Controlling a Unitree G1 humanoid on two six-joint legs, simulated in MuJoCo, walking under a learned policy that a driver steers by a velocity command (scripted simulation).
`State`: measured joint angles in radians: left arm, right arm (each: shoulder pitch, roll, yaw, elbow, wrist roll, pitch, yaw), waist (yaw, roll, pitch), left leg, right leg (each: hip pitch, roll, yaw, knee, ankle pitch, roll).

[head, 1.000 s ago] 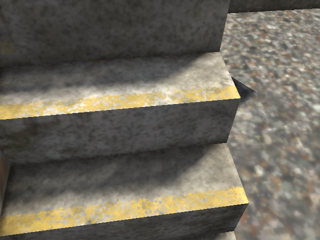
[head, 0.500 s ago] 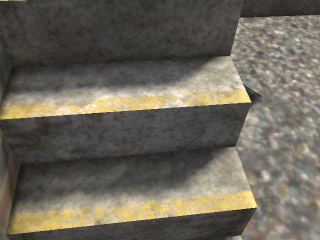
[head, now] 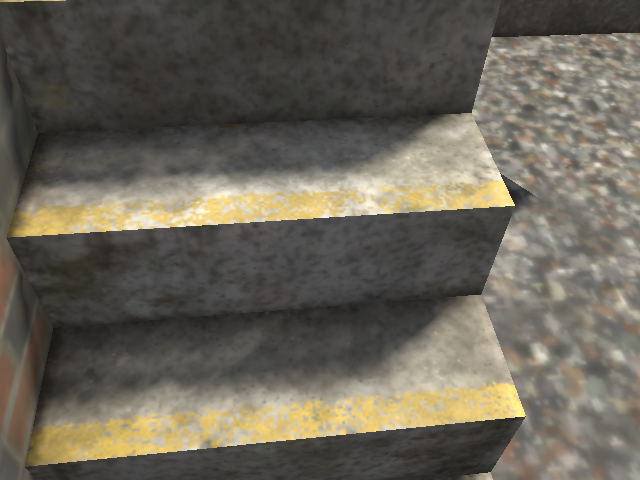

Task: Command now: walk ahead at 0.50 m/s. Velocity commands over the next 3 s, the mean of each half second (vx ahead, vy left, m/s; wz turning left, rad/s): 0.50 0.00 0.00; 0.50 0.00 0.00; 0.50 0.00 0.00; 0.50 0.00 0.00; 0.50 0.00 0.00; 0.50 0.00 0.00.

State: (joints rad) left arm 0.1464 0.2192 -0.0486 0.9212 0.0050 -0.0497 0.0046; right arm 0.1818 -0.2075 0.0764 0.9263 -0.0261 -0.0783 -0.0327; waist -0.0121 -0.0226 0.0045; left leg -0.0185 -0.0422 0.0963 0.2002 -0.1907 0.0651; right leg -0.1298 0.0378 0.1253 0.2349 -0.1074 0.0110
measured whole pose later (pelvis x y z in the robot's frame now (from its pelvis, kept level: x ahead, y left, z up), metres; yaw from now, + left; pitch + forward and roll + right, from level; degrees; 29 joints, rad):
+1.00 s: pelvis +0.00 +0.00 +0.00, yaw +1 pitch +0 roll -1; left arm 0.14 0.23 -0.06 0.86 0.00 -0.06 0.01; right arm 0.17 -0.22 0.07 0.90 -0.03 -0.07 -0.03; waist -0.02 -0.03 0.01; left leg -0.03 -0.05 0.07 0.21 -0.19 0.07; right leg -0.14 0.02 0.10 0.24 -0.11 0.02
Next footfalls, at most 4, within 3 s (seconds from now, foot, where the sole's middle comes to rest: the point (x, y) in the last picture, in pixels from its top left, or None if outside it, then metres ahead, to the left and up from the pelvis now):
none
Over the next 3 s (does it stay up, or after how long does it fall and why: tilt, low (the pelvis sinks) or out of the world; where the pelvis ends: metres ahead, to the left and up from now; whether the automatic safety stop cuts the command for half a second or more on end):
stays up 0.00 0.00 0.00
